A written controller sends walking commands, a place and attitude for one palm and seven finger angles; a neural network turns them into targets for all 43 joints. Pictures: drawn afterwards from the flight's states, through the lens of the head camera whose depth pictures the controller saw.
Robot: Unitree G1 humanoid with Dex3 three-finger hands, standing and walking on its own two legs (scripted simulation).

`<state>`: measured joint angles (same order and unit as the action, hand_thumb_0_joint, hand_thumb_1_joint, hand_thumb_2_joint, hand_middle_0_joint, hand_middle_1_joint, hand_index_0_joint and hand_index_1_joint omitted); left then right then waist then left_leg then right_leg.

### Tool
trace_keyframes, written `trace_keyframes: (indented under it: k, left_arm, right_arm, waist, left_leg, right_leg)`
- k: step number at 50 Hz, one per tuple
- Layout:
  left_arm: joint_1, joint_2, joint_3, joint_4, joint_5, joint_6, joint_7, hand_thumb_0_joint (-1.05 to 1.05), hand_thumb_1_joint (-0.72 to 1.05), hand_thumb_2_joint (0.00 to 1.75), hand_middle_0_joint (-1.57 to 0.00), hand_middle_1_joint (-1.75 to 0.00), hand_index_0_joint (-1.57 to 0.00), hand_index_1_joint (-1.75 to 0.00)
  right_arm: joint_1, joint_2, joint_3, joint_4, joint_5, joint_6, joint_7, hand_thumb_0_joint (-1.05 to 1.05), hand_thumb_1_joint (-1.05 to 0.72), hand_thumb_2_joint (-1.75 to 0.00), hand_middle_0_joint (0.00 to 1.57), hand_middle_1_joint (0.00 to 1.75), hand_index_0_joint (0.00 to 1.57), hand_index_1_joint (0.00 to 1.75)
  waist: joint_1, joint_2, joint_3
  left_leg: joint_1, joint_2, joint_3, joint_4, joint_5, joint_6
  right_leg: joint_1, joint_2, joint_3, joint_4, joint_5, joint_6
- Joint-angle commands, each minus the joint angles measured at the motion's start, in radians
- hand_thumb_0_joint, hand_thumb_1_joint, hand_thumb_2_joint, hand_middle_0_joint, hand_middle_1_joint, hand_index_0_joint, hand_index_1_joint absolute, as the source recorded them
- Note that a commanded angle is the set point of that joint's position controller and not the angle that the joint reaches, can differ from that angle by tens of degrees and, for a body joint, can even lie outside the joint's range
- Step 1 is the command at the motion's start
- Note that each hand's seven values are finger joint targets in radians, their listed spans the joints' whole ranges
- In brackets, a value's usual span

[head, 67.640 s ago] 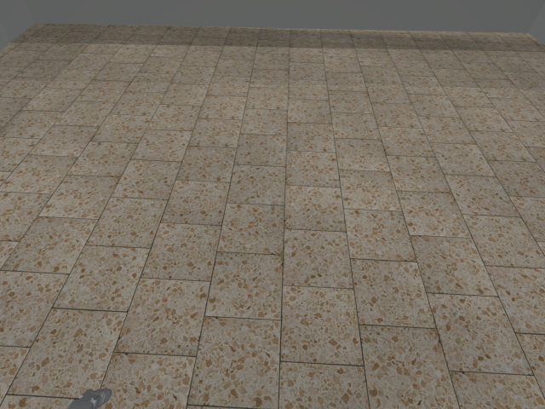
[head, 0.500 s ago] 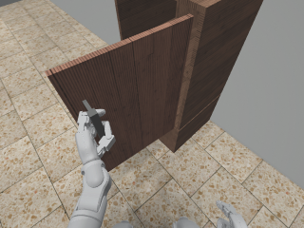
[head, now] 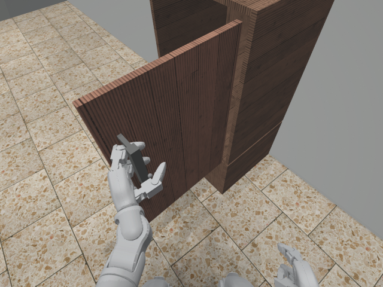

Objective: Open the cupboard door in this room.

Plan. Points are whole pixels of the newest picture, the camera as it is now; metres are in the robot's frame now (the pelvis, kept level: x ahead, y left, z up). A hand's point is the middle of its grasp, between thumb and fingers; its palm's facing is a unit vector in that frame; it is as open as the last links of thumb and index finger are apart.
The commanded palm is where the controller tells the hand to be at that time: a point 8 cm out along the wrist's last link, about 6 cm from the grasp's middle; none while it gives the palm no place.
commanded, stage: open thumb and fingers to let go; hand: left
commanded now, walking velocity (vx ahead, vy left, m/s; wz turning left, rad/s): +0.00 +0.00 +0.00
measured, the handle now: (134, 160) +0.37 +0.14 +0.05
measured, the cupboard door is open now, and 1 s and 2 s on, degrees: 91 91 91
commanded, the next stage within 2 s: slide the hand sideways off the handle in 0.50 s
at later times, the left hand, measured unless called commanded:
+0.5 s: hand (153, 177) +0.33 +0.10 +0.05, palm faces +0.34 -0.94 -0.01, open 15.0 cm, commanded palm +0.29 +0.14 +0.04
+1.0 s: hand (143, 190) +0.30 +0.11 +0.05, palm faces -0.11 -0.99 +0.02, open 16.1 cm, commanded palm +0.27 +0.18 +0.04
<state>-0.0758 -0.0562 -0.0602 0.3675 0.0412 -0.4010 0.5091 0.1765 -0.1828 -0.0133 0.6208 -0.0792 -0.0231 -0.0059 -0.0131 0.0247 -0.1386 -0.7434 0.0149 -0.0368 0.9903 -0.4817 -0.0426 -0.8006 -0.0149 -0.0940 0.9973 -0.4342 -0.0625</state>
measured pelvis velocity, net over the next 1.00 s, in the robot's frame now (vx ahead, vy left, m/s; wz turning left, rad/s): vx -0.01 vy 0.04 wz -0.02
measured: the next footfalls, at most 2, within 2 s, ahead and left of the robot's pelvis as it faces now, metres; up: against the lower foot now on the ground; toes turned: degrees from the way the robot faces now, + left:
none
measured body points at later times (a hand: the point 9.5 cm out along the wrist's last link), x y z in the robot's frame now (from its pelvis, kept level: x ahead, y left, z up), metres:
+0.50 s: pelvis -0.01 +0.03 +0.00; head +0.04 +0.02 +0.44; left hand +0.31 +0.14 +0.05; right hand +0.14 -0.20 -0.12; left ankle +0.00 +0.15 -0.67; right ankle +0.03 -0.08 -0.67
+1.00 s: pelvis -0.01 +0.04 +0.00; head +0.04 +0.04 +0.44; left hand +0.30 +0.17 +0.05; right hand +0.14 -0.19 -0.10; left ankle +0.00 +0.15 -0.67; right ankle +0.03 -0.08 -0.67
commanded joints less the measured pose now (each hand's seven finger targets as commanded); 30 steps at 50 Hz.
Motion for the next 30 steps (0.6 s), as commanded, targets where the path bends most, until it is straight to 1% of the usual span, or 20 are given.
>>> trace_keyframes:
  k: [1, 2, 3, 4, 6, 8, 9, 11, 14, 17, 18, 19, 20, 23, 24, 25, 26, 27, 29, 30]
  left_arm:
    - [-0.249, 0.014, 0.001, -0.192, 0.027, -0.079, 0.006, 0.0, -0.29, 0.39, -0.32, -1.22, -0.32, -1.22]
    - [-0.254, 0.007, -0.006, -0.179, 0.033, -0.081, 0.011, 0.0, -0.36, 0.36, -0.31, -1.22, -0.31, -1.22]
    - [-0.257, 0.016, -0.003, -0.187, 0.041, -0.085, 0.015, 0.0, -0.43, 0.33, -0.3, -1.21, -0.3, -1.21]
    - [-0.255, -0.003, -0.016, -0.18, 0.043, -0.086, 0.017, 0.0, -0.5, 0.3, -0.3, -1.2, -0.3, -1.2]
    - [-0.275, 0.007, -0.006, -0.181, 0.046, -0.085, 0.026, 0.0, -0.5, 0.3, -0.3, -1.2, -0.3, -1.2]
    - [-0.263, 0.022, 0.01, -0.174, 0.048, -0.085, 0.032, 0.0, -0.5, 0.3, -0.28, -1.1, -0.28, -1.1]
    - [-0.258, -0.006, -0.011, -0.174, 0.045, -0.084, 0.033, 0.0, -0.5, 0.3, -0.27, -1.05, -0.27, -1.05]
    - [-0.282, -0.02, -0.026, -0.189, 0.046, -0.081, 0.038, 0.0, -0.5, 0.3, -0.26, -0.95, -0.26, -0.95]
    - [-0.268, -0.007, -0.009, -0.173, 0.049, -0.073, 0.052, 0.0, -0.5, 0.3, -0.23, -0.8, -0.23, -0.8]
    - [-0.29, -0.041, -0.043, -0.165, 0.064, -0.069, 0.065, 0.0, -0.5, 0.3, -0.21, -0.65, -0.21, -0.65]
    - [-0.302, -0.033, -0.038, -0.169, 0.07, -0.067, 0.074, 0.0, -0.5, 0.3, -0.2, -0.6, -0.2, -0.6]
    - [-0.293, -0.046, -0.044, -0.158, 0.071, -0.064, 0.079, 0.0, -0.5, 0.3, -0.19, -0.55, -0.19, -0.55]
    - [-0.321, -0.037, -0.041, -0.16, 0.077, -0.063, 0.086, 0.0, -0.5, 0.3, -0.18, -0.5, -0.18, -0.5]
    - [-0.336, -0.052, -0.053, -0.155, 0.092, -0.058, 0.106, 0.0, -0.5, 0.3, -0.16, -0.35, -0.16, -0.35]
    - [-0.339, -0.065, -0.061, -0.14, 0.086, -0.052, 0.109, 0.0, -0.5, 0.3, -0.15, -0.3, -0.15, -0.3]
    - [-0.355, -0.041, -0.037, -0.146, 0.086, -0.053, 0.114, 0.0, -0.5, 0.3, -0.15, -0.3, -0.15, -0.3]
    - [-0.346, -0.065, -0.054, -0.145, 0.082, -0.048, 0.113, 0.0, -0.5, 0.3, -0.15, -0.3, -0.15, -0.3]
    - [-0.355, -0.057, -0.049, -0.145, 0.082, -0.05, 0.115, 0.0, -0.5, 0.3, -0.15, -0.3, -0.15, -0.3]
    - [-0.353, -0.072, -0.062, -0.146, 0.079, -0.047, 0.115, 0.0, -0.5, 0.3, -0.15, -0.3, -0.15, -0.3]
    - [-0.352, -0.055, -0.044, -0.146, 0.077, -0.046, 0.116, 0.0, -0.5, 0.3, -0.15, -0.3, -0.15, -0.3]
  right_arm:
    - [-0.032, -0.094, -0.03, -0.129, 0.0, -0.041, -0.008, 0.0, -0.9, -0.9, 0.2, 0.3, 0.2, 0.3]
    - [-0.029, -0.096, -0.03, -0.13, -0.002, -0.042, -0.006, 0.0, -0.9, -0.9, 0.2, 0.3, 0.2, 0.3]
    - [-0.029, -0.098, -0.03, -0.134, -0.001, -0.042, -0.005, 0.0, -0.9, -0.9, 0.2, 0.3, 0.2, 0.3]
    - [-0.03, -0.096, -0.032, -0.134, -0.003, -0.044, -0.002, 0.0, -0.9, -0.9, 0.2, 0.3, 0.2, 0.3]
    - [-0.029, -0.098, -0.031, -0.135, -0.005, -0.044, 0.0, 0.0, -0.9, -0.9, 0.2, 0.3, 0.2, 0.3]
    - [-0.026, -0.099, -0.033, -0.136, -0.002, -0.042, -0.002, 0.0, -0.9, -0.9, 0.2, 0.3, 0.2, 0.3]
    - [-0.029, -0.097, -0.033, -0.138, -0.003, -0.043, -0.001, 0.0, -0.9, -0.9, 0.2, 0.3, 0.2, 0.3]
    - [-0.032, -0.098, -0.032, -0.139, -0.002, -0.045, 0.001, 0.0, -0.9, -0.9, 0.2, 0.3, 0.2, 0.3]
    - [-0.03, -0.102, -0.032, -0.137, -0.004, -0.041, 0.001, 0.0, -0.9, -0.9, 0.2, 0.3, 0.2, 0.3]
    - [-0.031, -0.101, -0.03, -0.139, -0.005, -0.041, 0.005, 0.0, -0.9, -0.9, 0.2, 0.3, 0.2, 0.3]
    - [-0.032, -0.103, -0.03, -0.139, -0.005, -0.041, 0.005, 0.0, -0.9, -0.9, 0.2, 0.3, 0.2, 0.3]
    - [-0.033, -0.101, -0.03, -0.14, -0.007, -0.042, 0.006, 0.0, -0.9, -0.9, 0.2, 0.3, 0.2, 0.3]
    - [-0.033, -0.103, -0.029, -0.137, -0.008, -0.041, 0.005, 0.0, -0.9, -0.9, 0.2, 0.3, 0.2, 0.3]
    - [-0.034, -0.102, -0.03, -0.139, -0.009, -0.041, 0.006, 0.0, -0.9, -0.9, 0.2, 0.3, 0.2, 0.3]
    - [-0.037, -0.099, -0.028, -0.136, -0.011, -0.041, 0.005, 0.0, -0.9, -0.9, 0.2, 0.3, 0.2, 0.3]
    - [-0.035, -0.101, -0.029, -0.132, -0.009, -0.039, 0.003, 0.0, -0.9, -0.9, 0.2, 0.3, 0.2, 0.3]
    - [-0.04, -0.098, -0.027, -0.135, -0.01, -0.039, 0.003, 0.0, -0.9, -0.9, 0.2, 0.3, 0.2, 0.3]
    - [-0.035, -0.099, -0.027, -0.132, -0.009, -0.038, 0.003, 0.0, -0.9, -0.9, 0.2, 0.3, 0.2, 0.3]
    - [-0.038, -0.099, -0.027, -0.133, -0.009, -0.039, 0.003, 0.0, -0.9, -0.9, 0.2, 0.3, 0.2, 0.3]
    - [-0.04, -0.1, -0.028, -0.131, -0.009, -0.037, 0.002, 0.0, -0.9, -0.9, 0.2, 0.3, 0.2, 0.3]
  waist:
    - [-0.02, -0.113, -0.257]
    - [-0.023, -0.121, -0.246]
    - [-0.017, -0.109, -0.252]
    - [-0.017, -0.092, -0.257]
    - [-0.014, -0.08, -0.275]
    - [-0.01, -0.124, -0.275]
    - [-0.012, -0.115, -0.283]
    - [-0.013, -0.075, -0.282]
    - [-0.008, -0.09, -0.274]
    - [-0.013, -0.073, -0.259]
    - [-0.015, -0.076, -0.255]
    - [-0.011, -0.074, -0.255]
    - [-0.016, -0.07, -0.257]
    - [-0.017, -0.077, -0.263]
    - [-0.02, -0.086, -0.261]
    - [-0.018, -0.084, -0.268]
    - [-0.017, -0.076, -0.262]
    - [-0.019, -0.088, -0.261]
    - [-0.018, -0.084, -0.269]
    - [-0.013, -0.081, -0.28]
  left_leg:
    - [-0.01, -0.04, 0.039, -0.081, 0.156, 0.048]
    - [-0.007, -0.04, 0.039, -0.081, 0.155, 0.05]
    - [-0.008, -0.04, 0.037, -0.083, 0.155, 0.049]
    - [-0.001, -0.04, 0.04, -0.084, 0.156, 0.049]
    - [0.002, -0.041, 0.043, -0.081, 0.159, 0.05]
    - [-0.006, -0.039, 0.037, -0.087, 0.155, 0.049]
    - [0.0, -0.04, 0.039, -0.09, 0.157, 0.049]
    - [0.017, -0.039, 0.041, -0.094, 0.158, 0.048]
    - [0.015, -0.035, 0.035, -0.102, 0.159, 0.046]
    - [0.027, -0.032, 0.032, -0.111, 0.143, 0.045]
    - [0.027, -0.031, 0.029, -0.112, 0.145, 0.046]
    - [0.026, -0.031, 0.031, -0.114, 0.142, 0.045]
    - [0.027, -0.03, 0.029, -0.114, 0.14, 0.044]
    - [0.03, -0.028, 0.024, -0.117, 0.133, 0.043]
    - [0.027, -0.03, 0.027, -0.114, 0.131, 0.045]
    - [0.027, -0.028, 0.025, -0.117, 0.13, 0.043]
    - [0.028, -0.03, 0.027, -0.118, 0.122, 0.043]
    - [0.028, -0.03, 0.024, -0.12, 0.127, 0.042]
    - [0.033, -0.03, 0.024, -0.12, 0.135, 0.042]
    - [0.032, -0.029, 0.024, -0.118, 0.138, 0.042]
  right_leg:
    - [0.298, -0.034, 0.138, -0.199, 0.199, 0.053]
    - [0.283, -0.03, 0.129, -0.195, 0.198, 0.052]
    - [0.282, -0.028, 0.129, -0.193, 0.187, 0.047]
    - [0.274, -0.026, 0.12, -0.185, 0.189, 0.046]
    - [0.273, -0.023, 0.115, -0.177, 0.193, 0.044]
    - [0.285, -0.02, 0.115, -0.183, 0.181, 0.043]
    - [0.282, -0.018, 0.106, -0.176, 0.185, 0.043]
    - [0.258, -0.013, 0.09, -0.165, 0.184, 0.038]
    - [0.249, -0.008, 0.079, -0.16, 0.176, 0.035]
    - [0.219, -0.003, 0.063, -0.155, 0.146, 0.031]
    - [0.212, 0.0, 0.062, -0.155, 0.142, 0.029]
    - [0.21, -0.001, 0.058, -0.152, 0.137, 0.03]
    - [0.202, 0.0, 0.056, -0.148, 0.133, 0.029]
    - [0.194, 0.005, 0.051, -0.146, 0.114, 0.027]
    - [0.195, 0.003, 0.053, -0.151, 0.115, 0.03]
    - [0.2, 0.001, 0.054, -0.15, 0.112, 0.029]
    - [0.196, 0.003, 0.052, -0.153, 0.104, 0.03]
    - [0.2, 0.002, 0.051, -0.153, 0.106, 0.028]
    - [0.2, 0.004, 0.047, -0.15, 0.115, 0.028]
    - [0.203, 0.004, 0.05, -0.147, 0.117, 0.028]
